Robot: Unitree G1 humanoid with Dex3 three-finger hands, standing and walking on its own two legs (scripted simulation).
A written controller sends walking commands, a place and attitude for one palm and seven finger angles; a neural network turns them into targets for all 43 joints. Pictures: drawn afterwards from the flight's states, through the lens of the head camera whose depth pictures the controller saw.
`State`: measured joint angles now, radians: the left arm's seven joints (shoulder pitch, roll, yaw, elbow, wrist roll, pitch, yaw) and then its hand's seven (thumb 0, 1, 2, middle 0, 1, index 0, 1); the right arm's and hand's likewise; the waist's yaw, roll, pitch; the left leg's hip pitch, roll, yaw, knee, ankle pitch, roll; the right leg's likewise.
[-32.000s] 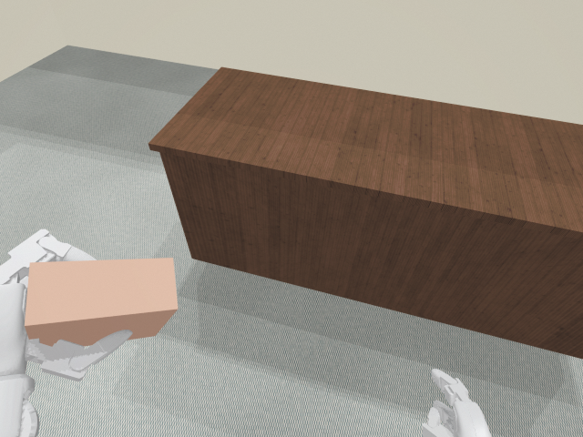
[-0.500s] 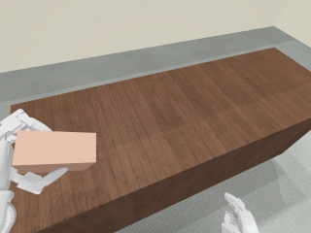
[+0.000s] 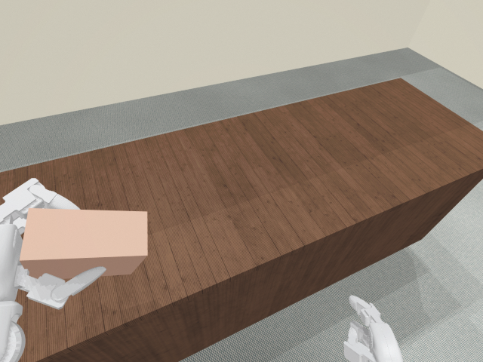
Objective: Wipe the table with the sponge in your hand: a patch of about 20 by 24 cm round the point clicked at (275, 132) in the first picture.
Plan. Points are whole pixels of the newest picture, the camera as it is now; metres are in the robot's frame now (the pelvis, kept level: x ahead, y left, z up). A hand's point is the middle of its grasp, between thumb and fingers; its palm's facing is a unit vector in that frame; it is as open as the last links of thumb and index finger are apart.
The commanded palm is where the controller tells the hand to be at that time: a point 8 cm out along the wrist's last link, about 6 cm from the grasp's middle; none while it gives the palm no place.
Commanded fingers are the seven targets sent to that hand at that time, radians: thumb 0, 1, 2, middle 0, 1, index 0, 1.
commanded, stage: shuffle to correct the standing spot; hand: left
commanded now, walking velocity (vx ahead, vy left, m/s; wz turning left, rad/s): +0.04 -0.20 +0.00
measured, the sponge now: (106, 246) +0.23 +0.20 +0.13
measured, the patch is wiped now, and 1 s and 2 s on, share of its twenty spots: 0.00 0.00 0.00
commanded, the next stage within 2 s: come to a stop and stand still in 0.14 s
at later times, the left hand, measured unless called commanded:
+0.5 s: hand (110, 243) +0.23 +0.19 +0.15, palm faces +0.33 -0.85 -0.40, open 10.0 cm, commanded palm +0.17 +0.23 +0.17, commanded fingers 0.00 0.10 1.30 -1.20 -1.60 -1.20 -1.60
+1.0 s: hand (74, 250) +0.23 +0.24 +0.12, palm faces +0.33 -0.85 -0.41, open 10.0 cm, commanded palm +0.16 +0.28 +0.17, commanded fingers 0.00 0.10 1.30 -1.20 -1.60 -1.20 -1.60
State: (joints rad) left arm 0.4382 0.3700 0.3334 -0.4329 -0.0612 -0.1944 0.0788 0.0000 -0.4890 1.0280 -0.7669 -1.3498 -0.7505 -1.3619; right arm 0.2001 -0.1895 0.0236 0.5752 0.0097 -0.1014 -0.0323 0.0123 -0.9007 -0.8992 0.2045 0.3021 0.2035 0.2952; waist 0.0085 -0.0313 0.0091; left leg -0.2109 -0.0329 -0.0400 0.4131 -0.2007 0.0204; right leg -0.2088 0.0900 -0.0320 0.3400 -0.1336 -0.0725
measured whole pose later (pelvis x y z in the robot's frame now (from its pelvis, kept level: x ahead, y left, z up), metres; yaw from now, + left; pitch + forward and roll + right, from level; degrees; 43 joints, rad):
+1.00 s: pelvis +0.01 -0.01 -0.01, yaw +1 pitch +0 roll +0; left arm 0.43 0.38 0.30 -0.41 -0.03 -0.15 0.10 0.00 -0.49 1.03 -0.77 -1.35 -0.75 -1.36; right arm 0.19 -0.23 0.03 0.62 0.02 -0.10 -0.03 0.01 -0.90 -0.90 0.20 0.30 0.20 0.30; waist 0.03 -0.03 0.08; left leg -0.24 -0.04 -0.05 0.48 -0.25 0.02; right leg -0.25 0.09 -0.05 0.42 -0.19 -0.09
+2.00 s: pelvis -0.01 +0.02 +0.00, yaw +1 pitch -1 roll -1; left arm 0.44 0.36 0.32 -0.41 -0.04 -0.15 0.10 0.00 -0.49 1.03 -0.77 -1.35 -0.75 -1.36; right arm 0.23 -0.23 0.03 0.59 0.03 -0.08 -0.05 0.01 -0.90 -0.90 0.20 0.30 0.20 0.30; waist 0.01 0.00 -0.01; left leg -0.22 -0.06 -0.03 0.45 -0.21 0.04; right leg -0.22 0.07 -0.04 0.38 -0.14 -0.06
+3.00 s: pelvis +0.00 +0.06 +0.00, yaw +1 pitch +0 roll -2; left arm 0.38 0.38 0.35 -0.43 -0.03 -0.25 0.06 0.00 -0.49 1.03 -0.77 -1.35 -0.75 -1.36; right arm 0.16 -0.18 0.04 0.54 0.01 -0.13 -0.01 0.01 -0.90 -0.90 0.20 0.30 0.20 0.30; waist 0.04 -0.05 0.06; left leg -0.20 -0.11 -0.02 0.43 -0.22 0.10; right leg -0.22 0.01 -0.02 0.40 -0.17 0.01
